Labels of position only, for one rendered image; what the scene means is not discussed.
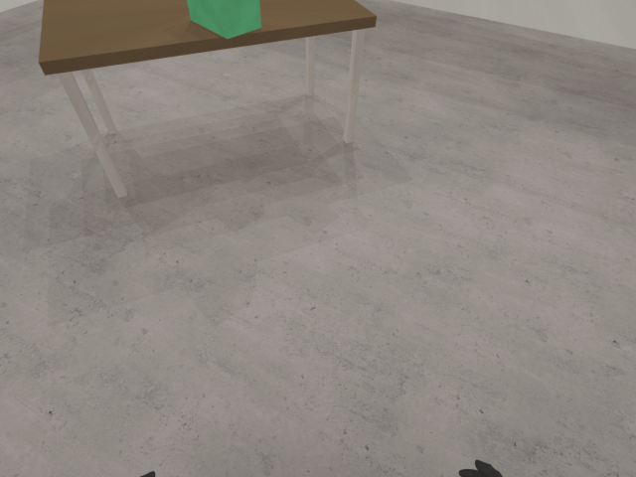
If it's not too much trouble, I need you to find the carton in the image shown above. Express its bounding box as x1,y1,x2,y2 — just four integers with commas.
187,0,261,39

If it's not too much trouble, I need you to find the table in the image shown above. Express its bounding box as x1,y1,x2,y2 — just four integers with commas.
39,0,377,198

